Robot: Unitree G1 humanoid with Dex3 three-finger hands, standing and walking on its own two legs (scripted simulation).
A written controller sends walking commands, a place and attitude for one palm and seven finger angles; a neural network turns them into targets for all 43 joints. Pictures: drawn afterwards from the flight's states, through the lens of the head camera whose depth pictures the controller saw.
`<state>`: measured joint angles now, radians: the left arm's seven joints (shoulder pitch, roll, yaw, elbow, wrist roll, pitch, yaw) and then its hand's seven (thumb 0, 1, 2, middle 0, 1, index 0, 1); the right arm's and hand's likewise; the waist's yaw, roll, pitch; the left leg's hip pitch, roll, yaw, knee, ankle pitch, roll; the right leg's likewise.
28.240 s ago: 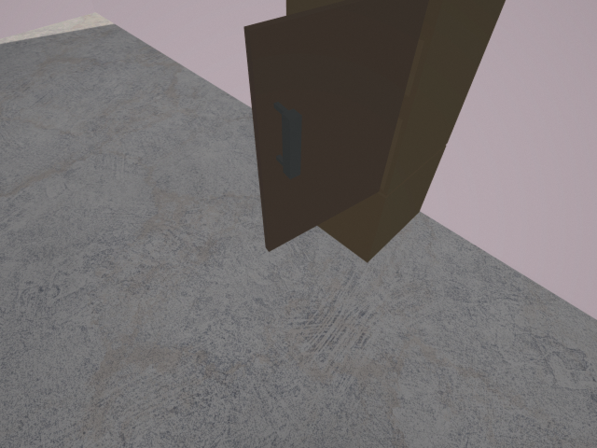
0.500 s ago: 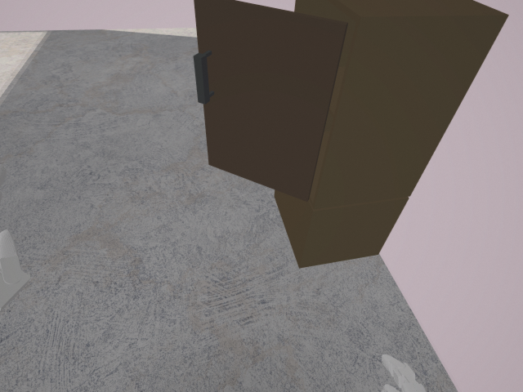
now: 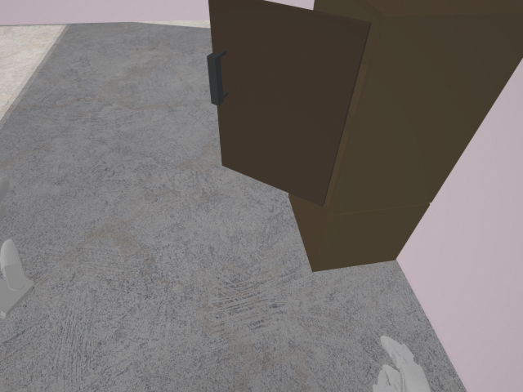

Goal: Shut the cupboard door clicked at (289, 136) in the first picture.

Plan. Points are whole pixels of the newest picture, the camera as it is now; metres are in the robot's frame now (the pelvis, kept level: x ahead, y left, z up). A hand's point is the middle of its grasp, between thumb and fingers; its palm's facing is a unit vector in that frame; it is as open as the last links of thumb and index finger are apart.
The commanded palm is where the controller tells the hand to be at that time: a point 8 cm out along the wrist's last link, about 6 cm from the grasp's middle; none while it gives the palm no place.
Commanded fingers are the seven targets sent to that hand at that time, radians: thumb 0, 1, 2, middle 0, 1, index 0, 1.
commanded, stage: stop stepping back and stand still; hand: left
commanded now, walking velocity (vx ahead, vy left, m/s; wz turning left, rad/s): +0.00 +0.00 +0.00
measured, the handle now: (220, 77) +0.93 +0.17 +0.04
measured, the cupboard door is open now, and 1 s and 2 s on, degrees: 51 51 51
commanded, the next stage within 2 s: let the arm hang, fingers relaxed in 0.40 s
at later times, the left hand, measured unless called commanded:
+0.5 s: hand (58, 271) +0.21 +0.25 +0.16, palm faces +0.42 -0.79 -0.46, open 7.4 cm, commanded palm none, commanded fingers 0.00 0.90 0.90 -0.20 -0.30 -0.20 -0.30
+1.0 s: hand out of the picture -0.06 +0.18 -0.18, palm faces +0.04 -0.98 -0.19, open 7.1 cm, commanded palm none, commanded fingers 0.00 0.90 0.90 -0.20 -0.30 -0.20 -0.30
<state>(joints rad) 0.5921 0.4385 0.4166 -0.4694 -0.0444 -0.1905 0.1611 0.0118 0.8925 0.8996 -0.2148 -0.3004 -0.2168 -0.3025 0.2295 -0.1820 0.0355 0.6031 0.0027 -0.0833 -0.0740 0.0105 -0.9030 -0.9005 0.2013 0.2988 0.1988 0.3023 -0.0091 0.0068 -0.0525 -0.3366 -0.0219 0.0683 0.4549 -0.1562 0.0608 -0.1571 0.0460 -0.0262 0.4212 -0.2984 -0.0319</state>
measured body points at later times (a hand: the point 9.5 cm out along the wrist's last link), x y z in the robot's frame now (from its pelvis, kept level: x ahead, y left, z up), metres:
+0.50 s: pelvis +0.01 -0.02 +0.00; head +0.00 -0.02 +0.45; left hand +0.19 +0.29 +0.18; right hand +0.16 -0.26 -0.09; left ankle +0.05 +0.08 -0.74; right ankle -0.05 -0.10 -0.74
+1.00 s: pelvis -0.01 +0.00 +0.00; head +0.01 +0.01 +0.45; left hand -0.06 +0.23 -0.16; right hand -0.02 -0.24 -0.15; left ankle +0.05 +0.08 -0.74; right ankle -0.05 -0.10 -0.74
